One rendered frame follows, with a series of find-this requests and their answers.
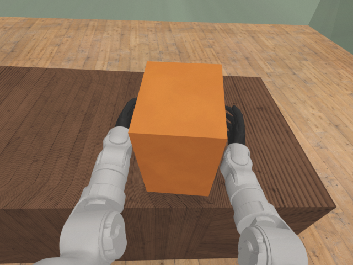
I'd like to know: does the robot left hand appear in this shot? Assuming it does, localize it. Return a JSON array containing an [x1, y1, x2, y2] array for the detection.
[[115, 97, 137, 129]]

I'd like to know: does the carton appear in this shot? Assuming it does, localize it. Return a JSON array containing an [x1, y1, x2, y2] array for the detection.
[[128, 61, 228, 196]]

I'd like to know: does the pedestal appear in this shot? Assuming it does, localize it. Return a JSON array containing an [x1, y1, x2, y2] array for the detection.
[[0, 66, 336, 264]]

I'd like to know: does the robot left upper arm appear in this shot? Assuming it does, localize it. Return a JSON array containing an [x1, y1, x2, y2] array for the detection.
[[33, 209, 127, 265]]

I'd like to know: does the robot right upper arm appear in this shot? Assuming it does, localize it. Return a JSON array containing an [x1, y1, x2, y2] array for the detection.
[[238, 225, 308, 265]]

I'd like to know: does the right robot forearm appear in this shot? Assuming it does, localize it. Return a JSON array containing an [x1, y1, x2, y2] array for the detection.
[[220, 143, 308, 259]]

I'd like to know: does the robot right hand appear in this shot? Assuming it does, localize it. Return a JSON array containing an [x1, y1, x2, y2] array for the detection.
[[225, 105, 245, 145]]

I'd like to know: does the left robot forearm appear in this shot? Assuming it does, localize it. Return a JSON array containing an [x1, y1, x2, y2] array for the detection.
[[60, 126, 132, 253]]

